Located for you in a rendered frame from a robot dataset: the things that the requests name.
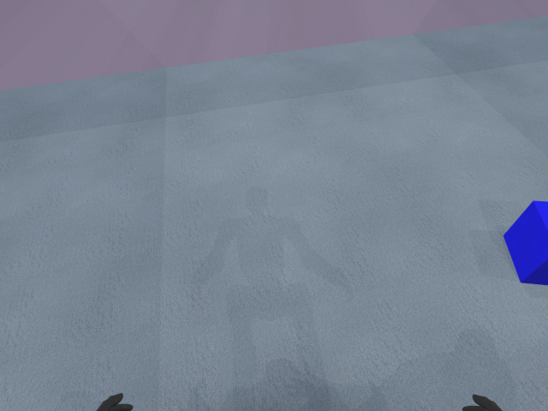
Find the robot left hand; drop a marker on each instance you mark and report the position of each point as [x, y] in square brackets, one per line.
[111, 404]

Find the carton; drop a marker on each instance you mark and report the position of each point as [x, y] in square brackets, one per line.
[527, 241]

